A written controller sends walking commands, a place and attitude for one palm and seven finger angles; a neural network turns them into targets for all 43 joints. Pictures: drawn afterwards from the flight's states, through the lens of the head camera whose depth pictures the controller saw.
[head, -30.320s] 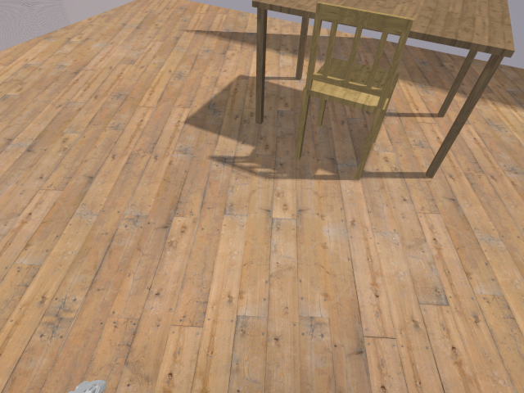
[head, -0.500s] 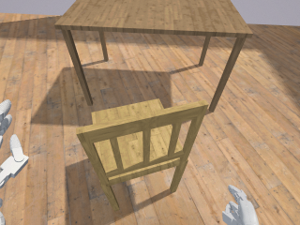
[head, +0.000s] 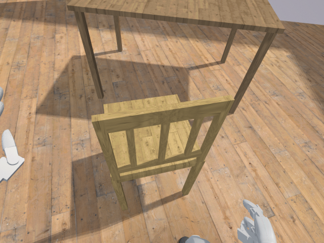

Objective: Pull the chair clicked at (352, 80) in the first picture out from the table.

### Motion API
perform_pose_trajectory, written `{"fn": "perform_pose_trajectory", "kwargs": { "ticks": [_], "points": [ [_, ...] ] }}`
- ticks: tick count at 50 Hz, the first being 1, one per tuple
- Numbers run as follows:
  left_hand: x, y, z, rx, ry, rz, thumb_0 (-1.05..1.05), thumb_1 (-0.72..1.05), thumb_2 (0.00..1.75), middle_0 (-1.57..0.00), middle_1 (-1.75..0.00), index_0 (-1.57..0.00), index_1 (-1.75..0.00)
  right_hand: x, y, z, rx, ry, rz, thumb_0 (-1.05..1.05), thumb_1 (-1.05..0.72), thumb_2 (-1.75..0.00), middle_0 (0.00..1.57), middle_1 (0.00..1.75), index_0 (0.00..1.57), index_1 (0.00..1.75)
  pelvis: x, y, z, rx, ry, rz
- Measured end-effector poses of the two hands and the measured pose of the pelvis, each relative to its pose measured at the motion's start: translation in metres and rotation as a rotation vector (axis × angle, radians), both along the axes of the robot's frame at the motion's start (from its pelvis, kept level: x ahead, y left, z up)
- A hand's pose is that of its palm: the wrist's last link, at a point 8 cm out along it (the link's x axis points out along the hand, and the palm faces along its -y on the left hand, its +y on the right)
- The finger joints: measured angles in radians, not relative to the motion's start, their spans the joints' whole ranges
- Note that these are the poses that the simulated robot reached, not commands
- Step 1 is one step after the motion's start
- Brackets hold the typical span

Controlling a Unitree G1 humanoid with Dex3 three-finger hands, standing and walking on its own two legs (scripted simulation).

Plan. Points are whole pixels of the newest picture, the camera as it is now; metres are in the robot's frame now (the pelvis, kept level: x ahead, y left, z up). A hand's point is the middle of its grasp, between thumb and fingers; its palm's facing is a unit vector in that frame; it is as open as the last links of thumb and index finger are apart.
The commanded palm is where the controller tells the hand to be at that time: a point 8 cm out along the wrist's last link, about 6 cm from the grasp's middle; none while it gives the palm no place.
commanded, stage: step back with the hand held close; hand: left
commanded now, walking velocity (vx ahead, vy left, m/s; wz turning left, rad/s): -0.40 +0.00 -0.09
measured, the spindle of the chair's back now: (163, 142) +0.43 +0.01 -0.09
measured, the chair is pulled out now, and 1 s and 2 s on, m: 0.58 0.58 0.58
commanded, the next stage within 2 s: stop stepping back and stand still in 0.32 s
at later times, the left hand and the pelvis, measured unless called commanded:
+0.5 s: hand (57, 211) +0.14 +0.16 +0.19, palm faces +0.17 -0.77 -0.61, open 7.4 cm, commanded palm +0.09 +0.23 +0.20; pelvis -0.08 -0.06 +0.02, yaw -5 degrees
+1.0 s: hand out of the picture +0.05 +0.24 +0.19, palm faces +0.50 -0.75 -0.43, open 7.4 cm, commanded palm +0.00 +0.26 +0.20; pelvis -0.14 -0.03 +0.01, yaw -2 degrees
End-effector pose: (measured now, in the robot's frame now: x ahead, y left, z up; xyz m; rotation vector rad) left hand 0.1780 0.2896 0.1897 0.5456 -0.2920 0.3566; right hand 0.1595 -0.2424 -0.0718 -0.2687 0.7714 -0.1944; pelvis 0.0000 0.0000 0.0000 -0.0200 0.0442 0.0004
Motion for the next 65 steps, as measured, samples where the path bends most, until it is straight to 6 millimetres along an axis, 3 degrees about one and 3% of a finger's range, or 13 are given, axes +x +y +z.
{"fn": "perform_pose_trajectory", "kwargs": {
  "ticks": [5, 12, 18, 23, 26, 32, 36, 41, 47, 52, 56, 63, 65],
  "points": [
    [-0.007, 0.008, 0.008, 0.018, 0.022, -0.002, 0.02, 0.89, 0.9, -0.22, -0.3, -0.21, -0.3, -0.01, 0.01, 0.014, 0.022, -0.022, -0.015, 0.02, -0.9, -0.9, 0.2, 0.3, 0.2, 0.3, -0.007, -0.002, 0.011, -0.028, 0.009, -0.019],
    [-0.012, -0.021, 0.032, 0.01, -0.065, -0.087, 0.02, 0.89, 0.9, -0.21, -0.3, -0.21, -0.3, -0.026, 0.009, 0.021, 0.066, -0.054, 0.002, 0.01, -0.9, -0.9, 0.2, 0.3, 0.2, 0.3, -0.022, -0.013, 0.02, -0.036, 0.015, -0.077],
    [-0.016, -0.058, 0.029, 0.104, 0.009, -0.147, 0.02, 0.89, 0.9, -0.21, -0.3, -0.21, -0.3, -0.05, -0.018, 0.005, 0.114, -0.087, -0.019, 0.01, -0.9, -0.9, 0.21, 0.3, 0.2, 0.3, -0.053, -0.039, 0.009, 0.001, 0.018, -0.1],
    [-0.049, -0.089, 0.03, 0.153, 0.113, -0.209, 0.02, 0.89, 0.9, -0.22, -0.3, -0.21, -0.3, -0.087, -0.053, -0.004, 0.128, -0.014, -0.075, 0.01, -0.9, -0.9, 0.2, 0.3, 0.2, 0.3, -0.076, -0.055, 0.015, -0.012, 0.007, -0.083],
    [-0.071, -0.087, 0.026, 0.146, 0.172, -0.168, 0.01, 0.89, 0.9, -0.22, -0.3, -0.22, -0.3, -0.111, -0.072, 0.003, 0.103, 0.027, -0.135, 0.02, -0.9, -0.9, 0.2, 0.3, 0.2, 0.3, -0.082, -0.061, 0.021, 0.039, 0.02, -0.098],
    [-0.098, -0.055, 0.003, 0.068, 0.203, 0.02, 0.01, 0.88, 0.9, -0.22, -0.3, -0.22, -0.3, -0.136, -0.091, 0.011, 0.02, 0.022, -0.151, 0.02, -0.9, -0.9, 0.2, 0.3, 0.2, 0.3, -0.1, -0.061, 0.021, 0.049, 0.019, -0.055],
    [-0.12, -0.047, -0.003, -0.004, 0.117, 0.029, 0.02, 0.89, 0.9, -0.22, -0.3, -0.22, -0.3, -0.143, -0.087, 0.016, -0.039, 0.002, -0.11, 0.02, -0.9, -0.9, 0.2, 0.3, 0.19, 0.3, -0.117, -0.05, 0.013, 0.023, -0.002, -0.006],
    [-0.15, -0.045, 0.009, 0.014, 0.056, -0.018, 0.02, 0.89, 0.9, -0.22, -0.3, -0.21, -0.3, -0.148, -0.057, 0.028, 0.004, -0.075, -0.073, 0.02, -0.9, -0.9, 0.2, 0.3, 0.19, 0.3, -0.132, -0.043, 0.015, 0.046, -0.051, -0.036],
    [-0.17, -0.026, 0.029, 0.061, -0.055, 0.038, 0.02, 0.89, 0.9, -0.22, -0.3, -0.21, -0.3, -0.152, -0.021, 0.013, 0.105, -0.094, 0.003, 0.01, -0.9, -0.9, 0.2, 0.3, 0.2, 0.3, -0.141, -0.037, 0.011, -0.007, -0.083, -0.016],
    [-0.167, -0.01, 0.004, -0.056, -0.012, 0.124, 0.01, 0.89, 0.9, -0.21, -0.3, -0.21, -0.3, -0.165, -0.008, 0.002, 0.129, -0.044, 0.0, 0.01, -0.9, -0.9, 0.2, 0.3, 0.2, 0.3, -0.144, -0.032, 0.011, -0.021, -0.071, -0.027],
    [-0.156, -0.016, -0.019, -0.124, 0.066, 0.112, 0.02, 0.89, 0.9, -0.21, -0.3, -0.21, -0.3, -0.176, -0.009, -0.001, 0.111, -0.004, -0.009, 0.02, -0.9, -0.9, 0.21, 0.3, 0.2, 0.3, -0.141, -0.031, 0.011, -0.006, -0.074, -0.016],
    [-0.136, -0.033, -0.003, -0.04, 0.039, -0.013, 0.02, 0.89, 0.9, -0.21, -0.3, -0.21, -0.3, -0.173, -0.024, 0.005, 0.069, 0.024, -0.016, 0.02, -0.9, -0.9, 0.2, 0.3, 0.2, 0.3, -0.129, -0.032, 0.015, -0.01, -0.054, -0.007],
    [-0.119, -0.03, -0.036, -0.064, 0.18, -0.022, 0.01, 0.89, 0.9, -0.21, -0.3, -0.2, -0.3, -0.17, -0.03, -0.006, 0.07, 0.06, 0.0, 0.01, -0.9, -0.9, 0.2, 0.3, 0.2, 0.3, -0.129, -0.028, 0.012, -0.003, -0.034, 0.005]
  ]
}}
